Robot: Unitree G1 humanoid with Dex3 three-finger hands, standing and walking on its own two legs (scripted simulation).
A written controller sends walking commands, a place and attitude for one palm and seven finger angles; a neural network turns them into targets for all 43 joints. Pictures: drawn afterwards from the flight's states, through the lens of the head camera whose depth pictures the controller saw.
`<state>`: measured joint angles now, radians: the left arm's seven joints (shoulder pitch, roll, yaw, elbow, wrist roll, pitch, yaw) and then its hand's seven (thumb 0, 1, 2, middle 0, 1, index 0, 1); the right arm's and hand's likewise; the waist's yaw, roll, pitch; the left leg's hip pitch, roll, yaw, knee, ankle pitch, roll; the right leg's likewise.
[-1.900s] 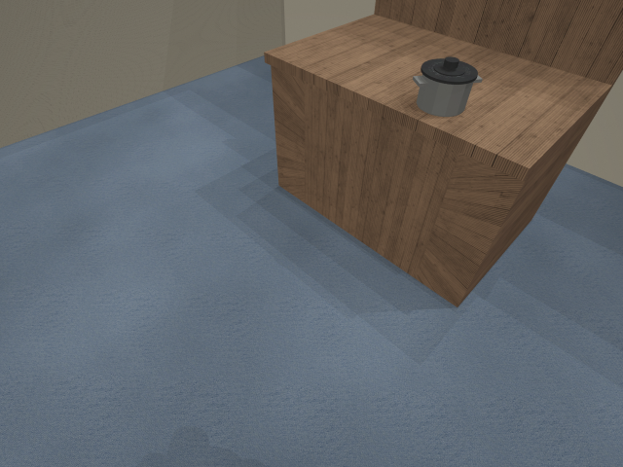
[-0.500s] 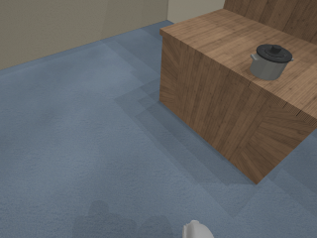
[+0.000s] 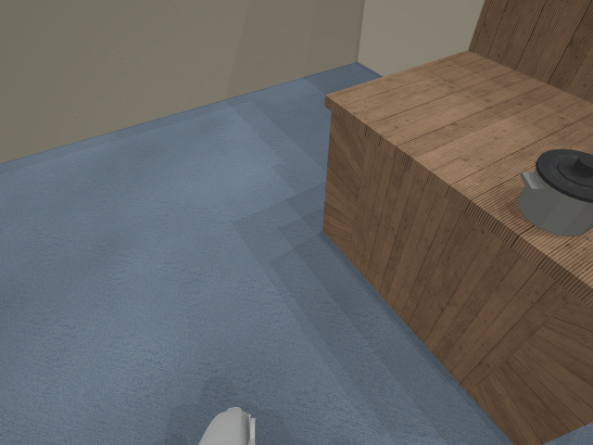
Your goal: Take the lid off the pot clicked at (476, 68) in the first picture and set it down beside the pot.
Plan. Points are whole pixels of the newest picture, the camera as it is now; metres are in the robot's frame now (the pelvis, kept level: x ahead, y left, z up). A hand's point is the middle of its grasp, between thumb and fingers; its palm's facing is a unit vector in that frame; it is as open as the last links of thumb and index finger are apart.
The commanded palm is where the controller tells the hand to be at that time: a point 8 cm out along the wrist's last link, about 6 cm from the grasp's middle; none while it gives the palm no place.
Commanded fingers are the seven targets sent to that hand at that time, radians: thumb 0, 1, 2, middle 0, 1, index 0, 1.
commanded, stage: turn to face it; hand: left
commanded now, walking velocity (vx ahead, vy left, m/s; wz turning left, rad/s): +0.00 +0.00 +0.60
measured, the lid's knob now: (587, 165) +0.62 -0.54 +0.04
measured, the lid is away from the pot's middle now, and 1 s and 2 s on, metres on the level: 0.00 0.00 0.00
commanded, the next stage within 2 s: take the last steps up to it in 1.90 s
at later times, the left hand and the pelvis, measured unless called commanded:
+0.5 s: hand out of the picture +0.11 +0.22 -0.18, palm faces +0.03 -0.98 -0.20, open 7.4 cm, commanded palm none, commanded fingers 0.00 0.90 0.90 -0.20 -0.30 -0.20 -0.30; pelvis +0.09 +0.03 -0.01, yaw -7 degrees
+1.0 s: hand (218, 410) +0.21 +0.14 -0.15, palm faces -0.30 -0.92 -0.26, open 7.4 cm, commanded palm none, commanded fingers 0.00 0.90 0.90 -0.20 -0.30 -0.20 -0.30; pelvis +0.08 -0.02 +0.00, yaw -23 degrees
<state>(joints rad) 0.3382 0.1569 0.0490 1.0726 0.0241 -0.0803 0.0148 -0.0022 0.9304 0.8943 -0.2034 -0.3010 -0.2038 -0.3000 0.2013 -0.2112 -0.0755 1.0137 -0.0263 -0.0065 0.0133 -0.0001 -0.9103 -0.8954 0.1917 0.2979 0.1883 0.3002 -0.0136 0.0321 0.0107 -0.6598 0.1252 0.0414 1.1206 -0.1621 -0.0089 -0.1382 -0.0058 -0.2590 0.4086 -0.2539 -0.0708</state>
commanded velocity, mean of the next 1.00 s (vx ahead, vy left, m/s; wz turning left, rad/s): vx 0.00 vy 0.00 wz -0.56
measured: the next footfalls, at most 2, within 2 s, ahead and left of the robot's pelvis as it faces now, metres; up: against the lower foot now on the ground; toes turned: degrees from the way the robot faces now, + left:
left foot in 0.22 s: +0.20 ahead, +0.13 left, +0.00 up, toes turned +10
right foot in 0.64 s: +0.13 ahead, -0.11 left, +0.00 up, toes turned -19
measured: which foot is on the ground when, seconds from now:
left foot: up 0.00-0.20, down 0.22-0.64, up 0.66-1.00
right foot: down 0.00-0.22, up 0.24-0.62, down 0.64-1.00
